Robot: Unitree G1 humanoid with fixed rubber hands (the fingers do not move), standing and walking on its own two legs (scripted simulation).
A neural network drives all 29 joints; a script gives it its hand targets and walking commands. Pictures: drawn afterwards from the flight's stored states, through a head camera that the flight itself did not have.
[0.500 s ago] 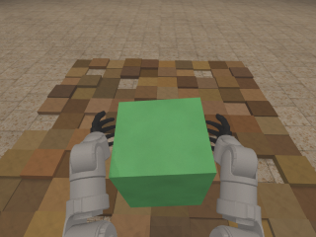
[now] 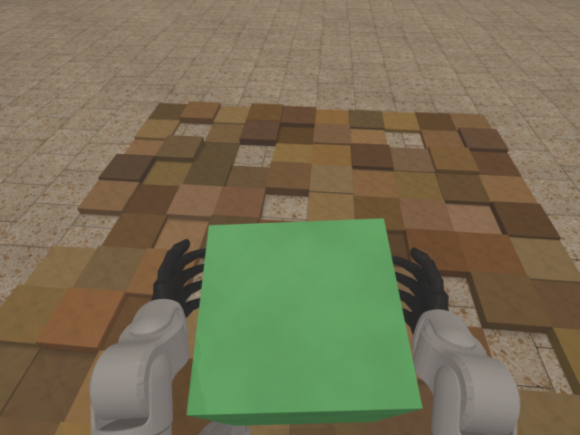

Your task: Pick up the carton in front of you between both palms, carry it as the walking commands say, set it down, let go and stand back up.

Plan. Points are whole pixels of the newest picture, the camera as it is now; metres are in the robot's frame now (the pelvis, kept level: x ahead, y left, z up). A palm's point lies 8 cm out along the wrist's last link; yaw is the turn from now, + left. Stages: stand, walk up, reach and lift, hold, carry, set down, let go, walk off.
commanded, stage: carry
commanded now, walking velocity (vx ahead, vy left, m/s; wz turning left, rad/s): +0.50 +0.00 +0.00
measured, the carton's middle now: (300, 334) +0.25 +0.01 +0.04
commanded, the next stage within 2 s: none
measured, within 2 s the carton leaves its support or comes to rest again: neither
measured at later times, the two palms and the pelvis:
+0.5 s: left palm (191, 147) +0.53 +0.21 +0.13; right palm (364, 152) +0.53 -0.09 +0.14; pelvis +0.27 +0.06 +0.04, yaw -1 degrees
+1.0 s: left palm (243, 79) +0.83 +0.16 +0.13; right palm (370, 81) +0.84 -0.13 +0.13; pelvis +0.61 +0.00 +0.04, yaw +2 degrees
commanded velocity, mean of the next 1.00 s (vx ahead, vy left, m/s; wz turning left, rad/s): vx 0.50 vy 0.00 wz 0.00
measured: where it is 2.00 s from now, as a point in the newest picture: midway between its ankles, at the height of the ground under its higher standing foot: (292, 223)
